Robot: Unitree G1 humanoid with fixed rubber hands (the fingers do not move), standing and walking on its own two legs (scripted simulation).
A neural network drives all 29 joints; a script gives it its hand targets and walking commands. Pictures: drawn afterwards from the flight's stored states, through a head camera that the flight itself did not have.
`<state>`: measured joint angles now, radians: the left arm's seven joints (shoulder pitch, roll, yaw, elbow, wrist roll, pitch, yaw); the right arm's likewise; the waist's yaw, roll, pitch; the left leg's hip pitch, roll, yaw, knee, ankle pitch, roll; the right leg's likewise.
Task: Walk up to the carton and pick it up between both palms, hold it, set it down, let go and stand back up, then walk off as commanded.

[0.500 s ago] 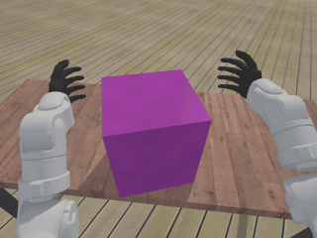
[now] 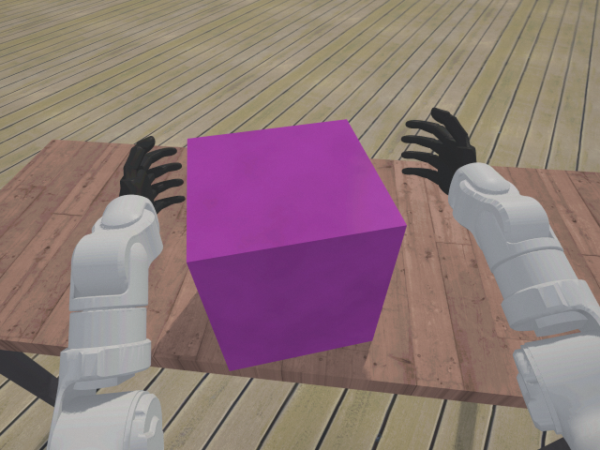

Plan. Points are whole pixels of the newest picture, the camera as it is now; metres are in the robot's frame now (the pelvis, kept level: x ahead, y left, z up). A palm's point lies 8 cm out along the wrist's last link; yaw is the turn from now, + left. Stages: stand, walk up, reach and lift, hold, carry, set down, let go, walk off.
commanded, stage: reach and lift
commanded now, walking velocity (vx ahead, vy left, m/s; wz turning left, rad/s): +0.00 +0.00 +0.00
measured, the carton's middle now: (287, 247) +0.37 +0.08 +0.09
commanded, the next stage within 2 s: none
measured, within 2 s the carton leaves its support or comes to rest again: neither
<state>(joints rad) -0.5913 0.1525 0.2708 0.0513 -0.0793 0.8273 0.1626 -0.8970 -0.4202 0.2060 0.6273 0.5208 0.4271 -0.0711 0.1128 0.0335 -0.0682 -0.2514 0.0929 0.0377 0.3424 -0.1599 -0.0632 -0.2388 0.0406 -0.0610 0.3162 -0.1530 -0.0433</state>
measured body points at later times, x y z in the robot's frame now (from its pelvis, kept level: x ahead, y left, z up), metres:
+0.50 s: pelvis -0.01 -0.01 +0.00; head +0.02 +0.00 +0.45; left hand +0.35 +0.25 +0.14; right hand +0.46 -0.10 +0.15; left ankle +0.00 +0.16 -0.75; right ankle +0.00 -0.09 -0.75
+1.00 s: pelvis -0.01 -0.01 +0.00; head +0.03 -0.01 +0.45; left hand +0.35 +0.24 +0.14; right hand +0.45 -0.05 +0.13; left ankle +0.00 +0.16 -0.75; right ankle +0.00 -0.09 -0.75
